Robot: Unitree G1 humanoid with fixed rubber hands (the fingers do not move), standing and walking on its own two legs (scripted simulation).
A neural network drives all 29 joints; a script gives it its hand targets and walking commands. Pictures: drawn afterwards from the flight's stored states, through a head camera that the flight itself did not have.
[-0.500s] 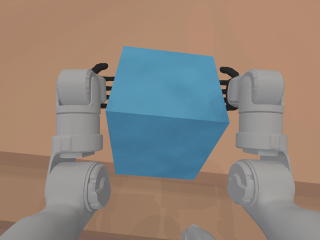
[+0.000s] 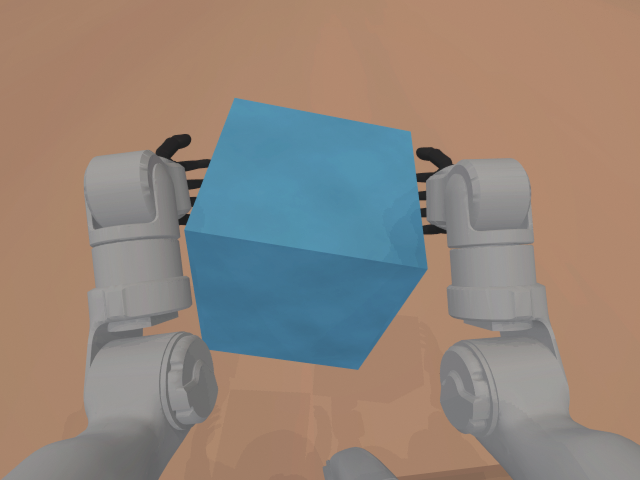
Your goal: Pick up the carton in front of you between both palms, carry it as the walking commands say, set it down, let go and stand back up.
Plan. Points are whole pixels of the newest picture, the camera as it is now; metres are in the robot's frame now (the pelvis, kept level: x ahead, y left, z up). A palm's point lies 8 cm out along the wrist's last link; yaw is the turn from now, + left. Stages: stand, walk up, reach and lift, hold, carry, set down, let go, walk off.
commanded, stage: carry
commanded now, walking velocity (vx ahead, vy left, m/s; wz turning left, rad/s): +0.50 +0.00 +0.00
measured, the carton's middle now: (301, 245) +0.40 -0.04 +0.07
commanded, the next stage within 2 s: none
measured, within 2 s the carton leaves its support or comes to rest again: neither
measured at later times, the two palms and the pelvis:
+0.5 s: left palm out of the picture +0.69 +0.08 +0.30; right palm out of the picture +0.73 -0.21 +0.30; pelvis +0.32 -0.11 +0.14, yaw +1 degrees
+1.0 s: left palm out of the picture +0.98 +0.07 +0.32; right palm out of the picture +0.97 -0.22 +0.32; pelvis +0.61 -0.07 +0.18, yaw +0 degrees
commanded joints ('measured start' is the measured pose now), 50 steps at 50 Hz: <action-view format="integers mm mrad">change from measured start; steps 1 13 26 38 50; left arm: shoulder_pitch -775 -688 -920 -668 -685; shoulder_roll -981 -996 -1269 -1095 -1242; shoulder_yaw -412 -419 -640 -525 -551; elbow -84 202 -214 44 -11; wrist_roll -347 -339 -642 -461 -482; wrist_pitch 6 32 -13 11 -81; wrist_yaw -213 -180 -246 -244 -214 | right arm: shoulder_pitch -1139 -959 -830 -747 -813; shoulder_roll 1202 1092 989 1062 1195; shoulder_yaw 506 273 302 352 350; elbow -319 85 -148 95 -56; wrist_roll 619 472 327 396 479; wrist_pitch -79 -24 -60 -25 -148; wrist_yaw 353 389 283 337 380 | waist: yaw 71 227 239 210 126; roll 26 314 9 -129 171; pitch -600 -578 -626 -502 -540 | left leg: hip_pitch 699 447 -315 79 619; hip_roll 320 241 71 -15 314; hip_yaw -618 -39 -189 42 -327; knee -374 -401 536 -377 -605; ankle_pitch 310 1375 -77 279 221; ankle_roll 158 39 -10 -31 86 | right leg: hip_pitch -343 279 746 744 -60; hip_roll -78 1 -327 -240 -160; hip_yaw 41 -374 207 -179 -136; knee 62 -742 -1292 -1198 -797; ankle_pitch -57 16 216 726 27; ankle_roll -47 -76 -192 -52 86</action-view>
